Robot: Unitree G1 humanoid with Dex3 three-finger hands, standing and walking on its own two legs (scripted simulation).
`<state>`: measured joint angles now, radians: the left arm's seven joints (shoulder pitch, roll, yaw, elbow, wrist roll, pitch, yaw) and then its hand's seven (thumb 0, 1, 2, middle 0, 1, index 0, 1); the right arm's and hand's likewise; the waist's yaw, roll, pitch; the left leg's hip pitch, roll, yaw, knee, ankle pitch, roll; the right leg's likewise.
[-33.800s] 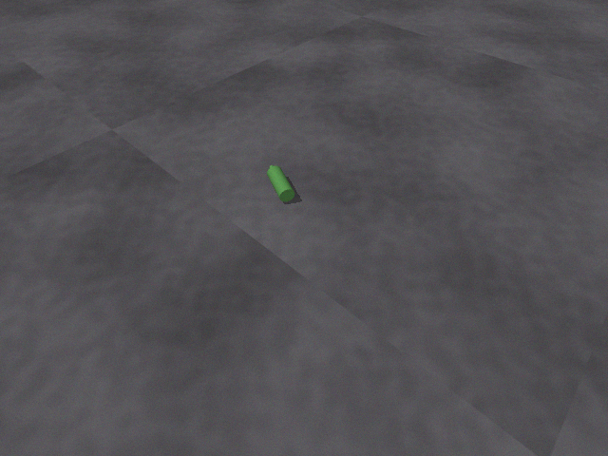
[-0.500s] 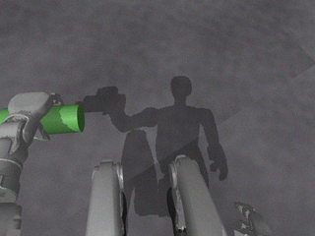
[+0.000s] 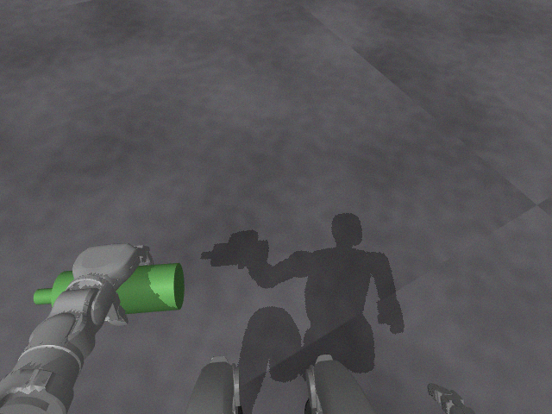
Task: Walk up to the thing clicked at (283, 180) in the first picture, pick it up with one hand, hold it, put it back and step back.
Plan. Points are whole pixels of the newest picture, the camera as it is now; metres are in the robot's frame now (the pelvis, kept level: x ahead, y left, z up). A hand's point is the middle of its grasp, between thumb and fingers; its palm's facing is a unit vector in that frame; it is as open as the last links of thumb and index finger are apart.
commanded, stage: lift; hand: left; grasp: from above
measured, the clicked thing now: (109, 291) +0.34 +0.28 -0.10
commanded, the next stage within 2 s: hold in 0.48 s
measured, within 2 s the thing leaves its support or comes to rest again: neither
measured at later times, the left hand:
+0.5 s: hand (119, 254) +0.36 +0.23 +0.00, palm faces -0.47 -0.07 -0.88, open 10.5 cm
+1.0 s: hand (113, 237) +0.36 +0.22 +0.05, palm faces -0.48 -0.04 -0.88, open 10.5 cm
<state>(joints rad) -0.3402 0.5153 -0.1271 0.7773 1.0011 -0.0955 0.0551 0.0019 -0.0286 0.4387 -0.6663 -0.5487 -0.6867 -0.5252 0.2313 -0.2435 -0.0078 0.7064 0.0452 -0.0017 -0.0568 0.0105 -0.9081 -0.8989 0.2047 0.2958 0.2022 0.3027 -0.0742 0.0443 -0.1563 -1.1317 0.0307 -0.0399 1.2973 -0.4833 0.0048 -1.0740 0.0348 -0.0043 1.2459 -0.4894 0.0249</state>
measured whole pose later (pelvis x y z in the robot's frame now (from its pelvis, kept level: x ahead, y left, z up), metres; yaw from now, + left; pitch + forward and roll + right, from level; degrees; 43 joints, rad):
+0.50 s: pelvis +0.04 +0.00 +0.08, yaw +0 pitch +11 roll -1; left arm -0.32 0.41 -0.18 0.81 0.99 -0.02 0.10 0.00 -0.06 0.50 -0.64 -0.62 -0.66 -0.59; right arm 0.26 -0.24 -0.04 0.73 0.05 0.00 -0.05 0.01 -0.91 -0.90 0.20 0.30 0.20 0.30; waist -0.05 0.03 -0.08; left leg -0.67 0.02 0.01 0.86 -0.37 0.01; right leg -0.64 0.02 0.04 0.83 -0.38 0.02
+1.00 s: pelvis +0.06 +0.00 +0.10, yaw +0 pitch +6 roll +0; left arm -0.27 0.42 -0.21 0.73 1.00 -0.04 0.02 0.00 -0.05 0.52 -0.62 -0.63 -0.64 -0.61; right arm 0.22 -0.25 -0.04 0.71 0.06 0.04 -0.05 0.01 -0.90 -0.89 0.20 0.30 0.20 0.30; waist -0.02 0.04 -0.06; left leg -0.44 0.02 0.02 0.66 -0.32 0.00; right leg -0.42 0.01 0.05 0.64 -0.33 0.02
